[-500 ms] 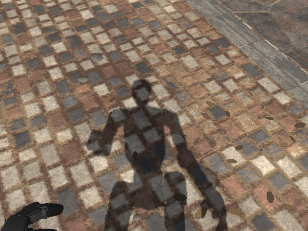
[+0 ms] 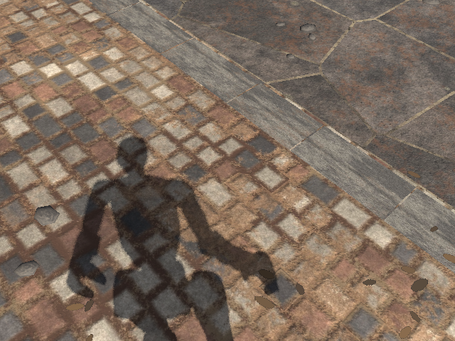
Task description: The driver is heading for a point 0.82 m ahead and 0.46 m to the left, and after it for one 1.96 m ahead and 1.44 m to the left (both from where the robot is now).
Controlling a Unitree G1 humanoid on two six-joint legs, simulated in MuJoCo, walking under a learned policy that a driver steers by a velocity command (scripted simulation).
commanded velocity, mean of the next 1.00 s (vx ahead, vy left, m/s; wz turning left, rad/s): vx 1.00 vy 0.00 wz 0.82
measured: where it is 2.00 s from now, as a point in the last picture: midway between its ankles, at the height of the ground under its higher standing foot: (100, 163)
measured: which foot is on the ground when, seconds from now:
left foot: down 0.00-0.28, up 0.30-0.70, down 0.72-1.00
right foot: up 0.00-0.28, down 0.30-0.72, up 0.74-1.00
